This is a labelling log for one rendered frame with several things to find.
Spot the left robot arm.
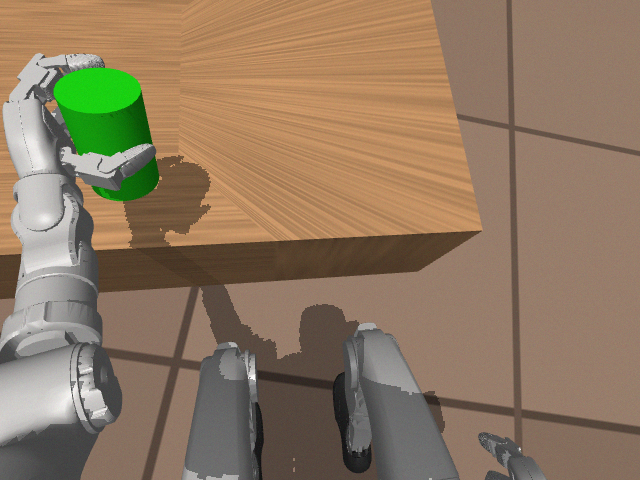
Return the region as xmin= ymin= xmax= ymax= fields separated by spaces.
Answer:
xmin=0 ymin=173 xmax=122 ymax=480

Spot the left robot hand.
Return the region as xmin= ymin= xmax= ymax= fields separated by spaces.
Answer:
xmin=2 ymin=53 xmax=156 ymax=191

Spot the can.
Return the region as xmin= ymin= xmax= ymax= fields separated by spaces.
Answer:
xmin=53 ymin=68 xmax=159 ymax=201

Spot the right robot foot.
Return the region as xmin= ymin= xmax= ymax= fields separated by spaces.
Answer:
xmin=333 ymin=372 xmax=372 ymax=473

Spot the right robot hand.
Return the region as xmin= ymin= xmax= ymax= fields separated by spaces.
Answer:
xmin=478 ymin=432 xmax=547 ymax=480

